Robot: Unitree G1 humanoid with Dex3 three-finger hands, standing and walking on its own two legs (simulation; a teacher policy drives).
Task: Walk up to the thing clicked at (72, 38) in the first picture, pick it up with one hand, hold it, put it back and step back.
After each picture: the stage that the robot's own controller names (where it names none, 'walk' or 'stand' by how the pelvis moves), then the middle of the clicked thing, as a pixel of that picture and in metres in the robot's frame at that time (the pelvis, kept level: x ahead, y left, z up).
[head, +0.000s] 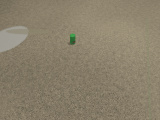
stand; (72, 39) +1.44 +0.11 -0.72
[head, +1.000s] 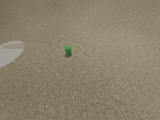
walk; (68, 51) +1.32 +0.25 -0.72
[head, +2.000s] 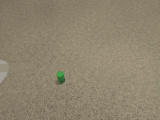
walk; (60, 77) +0.86 +0.28 -0.72
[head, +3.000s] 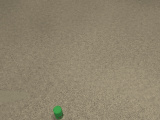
walk; (58, 112) +0.56 +0.24 -0.72
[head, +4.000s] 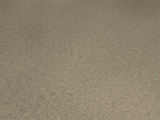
stand; out of the picture +0.45 +0.21 -0.71
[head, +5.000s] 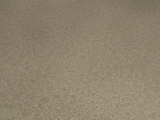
walk; out of the picture +0.40 +0.21 -0.72
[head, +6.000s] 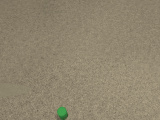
stand; (62, 113) +0.40 +0.16 -0.68
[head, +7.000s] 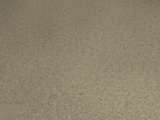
walk; out of the picture +0.41 +0.22 -0.71
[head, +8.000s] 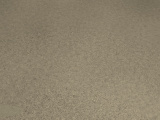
stand; out of the picture +0.41 +0.17 -0.72
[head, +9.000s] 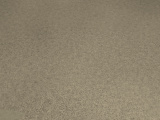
stand; out of the picture +0.37 +0.18 -0.72
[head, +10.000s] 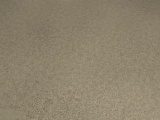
stand; out of the picture +0.36 +0.18 -0.72
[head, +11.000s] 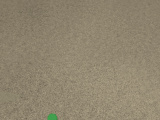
go down; out of the picture +0.39 +0.18 -0.69
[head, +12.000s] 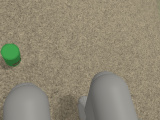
go down; (11, 55) +0.47 +0.19 -0.29
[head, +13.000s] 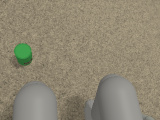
close in; (24, 55) +0.47 +0.17 -0.29
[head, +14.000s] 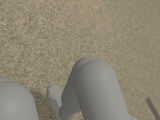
close in; out of the picture +0.46 +0.21 -0.24
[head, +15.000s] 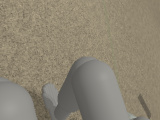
close; out of the picture +0.45 +0.22 -0.24
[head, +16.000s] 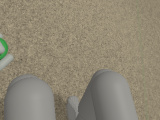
lift; out of the picture +0.40 +0.22 -0.17
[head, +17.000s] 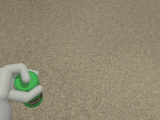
lift; (30, 90) +0.32 +0.17 +0.00
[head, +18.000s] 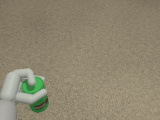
hold; (36, 95) +0.32 +0.16 +0.00
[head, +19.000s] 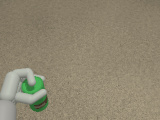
hold; (36, 94) +0.32 +0.17 -0.01
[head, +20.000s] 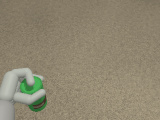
crouch; (34, 94) +0.32 +0.17 -0.01
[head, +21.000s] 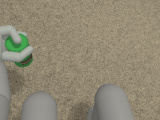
crouch; (20, 51) +0.45 +0.17 -0.11
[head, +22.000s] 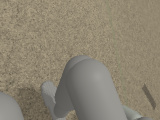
lower; out of the picture +0.47 +0.23 -0.24
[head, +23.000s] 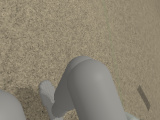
lower; out of the picture +0.47 +0.24 -0.25
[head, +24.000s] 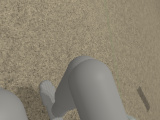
lower; out of the picture +0.47 +0.24 -0.25
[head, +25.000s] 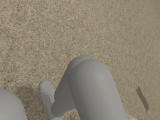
lower; out of the picture +0.47 +0.24 -0.25
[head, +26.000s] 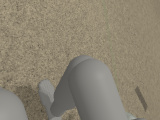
draw back; out of the picture +0.47 +0.23 -0.25
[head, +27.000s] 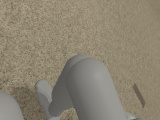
withdraw; out of the picture +0.46 +0.23 -0.25
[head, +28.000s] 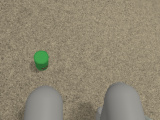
walk; (41, 61) +0.47 +0.16 -0.33
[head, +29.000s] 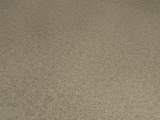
stand; out of the picture +0.38 +0.15 -0.66
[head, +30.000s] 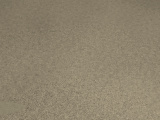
stand; out of the picture +0.40 +0.16 -0.66
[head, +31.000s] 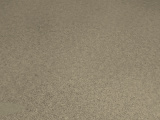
stand; out of the picture +0.39 +0.16 -0.66
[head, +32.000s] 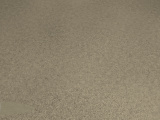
stand; out of the picture +0.41 +0.15 -0.72
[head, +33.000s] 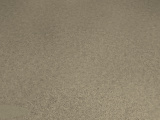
stand; out of the picture +0.39 +0.18 -0.72
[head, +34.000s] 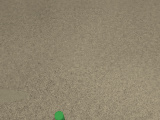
walk; (59, 117) +0.40 +0.18 -0.72
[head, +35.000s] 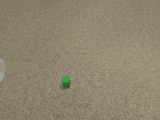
walk; (66, 82) +0.67 +0.14 -0.70
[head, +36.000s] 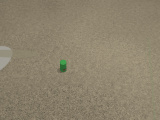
stand; (63, 66) +1.03 +0.14 -0.71
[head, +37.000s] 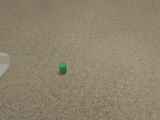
stand; (62, 68) +0.98 +0.19 -0.71
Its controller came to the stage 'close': yes
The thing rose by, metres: 0.71
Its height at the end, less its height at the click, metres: +0.00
